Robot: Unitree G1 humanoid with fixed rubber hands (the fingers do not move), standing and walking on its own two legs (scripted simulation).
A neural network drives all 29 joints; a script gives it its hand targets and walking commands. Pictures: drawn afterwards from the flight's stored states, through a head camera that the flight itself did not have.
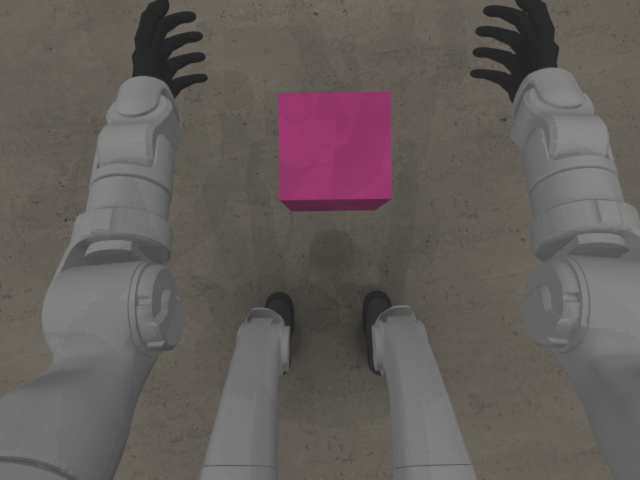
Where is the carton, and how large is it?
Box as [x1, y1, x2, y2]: [279, 92, 391, 210]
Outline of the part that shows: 390,92 279,94 280,200 291,210 375,209 391,198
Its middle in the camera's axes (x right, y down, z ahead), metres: +0.03 -0.18 +0.85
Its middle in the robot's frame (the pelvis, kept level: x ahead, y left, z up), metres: +0.53 -0.01 -0.52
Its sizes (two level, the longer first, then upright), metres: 0.210 0.200 0.250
